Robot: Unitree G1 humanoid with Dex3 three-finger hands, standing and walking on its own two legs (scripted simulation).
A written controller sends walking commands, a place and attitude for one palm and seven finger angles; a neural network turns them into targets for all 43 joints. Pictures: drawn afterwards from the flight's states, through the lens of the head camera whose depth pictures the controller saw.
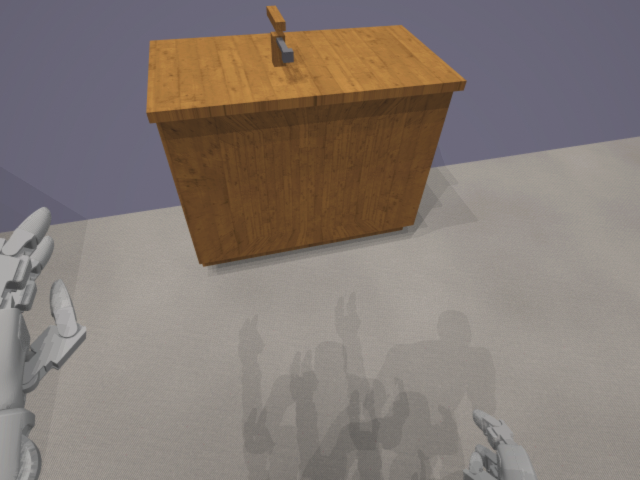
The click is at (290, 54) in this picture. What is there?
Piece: tap's lever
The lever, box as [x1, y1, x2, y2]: [281, 48, 293, 62]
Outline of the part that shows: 291,48 281,49 283,62 293,61 293,51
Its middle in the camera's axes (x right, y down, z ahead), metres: -0.09 -0.49 +1.04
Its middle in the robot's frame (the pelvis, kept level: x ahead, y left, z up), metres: +1.11 +0.16 +0.05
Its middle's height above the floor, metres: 0.82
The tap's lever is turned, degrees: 0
